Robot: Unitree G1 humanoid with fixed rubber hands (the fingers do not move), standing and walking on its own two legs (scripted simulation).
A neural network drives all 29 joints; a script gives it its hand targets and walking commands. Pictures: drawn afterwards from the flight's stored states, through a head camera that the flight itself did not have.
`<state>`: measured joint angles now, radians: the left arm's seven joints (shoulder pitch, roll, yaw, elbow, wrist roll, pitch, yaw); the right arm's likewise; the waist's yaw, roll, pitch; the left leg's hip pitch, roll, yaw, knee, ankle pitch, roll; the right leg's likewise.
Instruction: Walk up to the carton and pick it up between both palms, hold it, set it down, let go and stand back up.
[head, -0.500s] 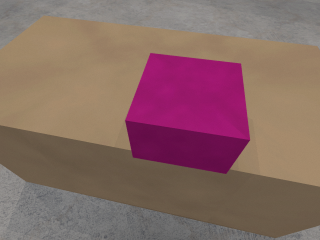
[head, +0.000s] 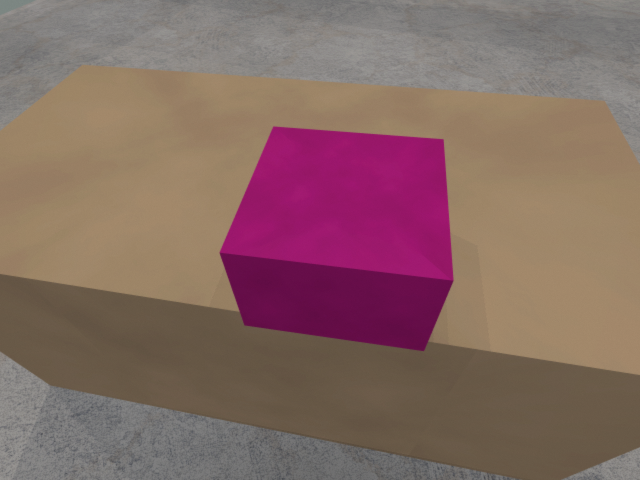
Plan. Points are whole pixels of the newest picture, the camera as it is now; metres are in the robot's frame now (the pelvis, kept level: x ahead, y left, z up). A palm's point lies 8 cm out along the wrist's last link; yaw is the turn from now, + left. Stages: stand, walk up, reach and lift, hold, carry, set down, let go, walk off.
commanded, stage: walk up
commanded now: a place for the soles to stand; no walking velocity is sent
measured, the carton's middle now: (344, 232) +0.47 -0.02 +0.01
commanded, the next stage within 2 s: none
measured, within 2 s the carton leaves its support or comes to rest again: neither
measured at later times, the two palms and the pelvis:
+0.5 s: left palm out of the picture +0.03 +0.20 -0.14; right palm out of the picture +0.01 -0.23 -0.15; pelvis +0.02 -0.02 +0.00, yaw -1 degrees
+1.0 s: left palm out of the picture +0.03 +0.22 -0.14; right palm out of the picture +0.04 -0.23 -0.14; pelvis +0.03 +0.00 +0.00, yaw -2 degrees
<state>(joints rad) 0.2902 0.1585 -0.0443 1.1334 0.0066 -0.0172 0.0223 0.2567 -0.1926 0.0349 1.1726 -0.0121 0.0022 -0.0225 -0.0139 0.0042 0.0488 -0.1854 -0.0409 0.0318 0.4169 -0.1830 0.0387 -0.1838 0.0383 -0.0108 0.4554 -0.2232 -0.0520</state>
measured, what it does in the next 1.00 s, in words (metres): stands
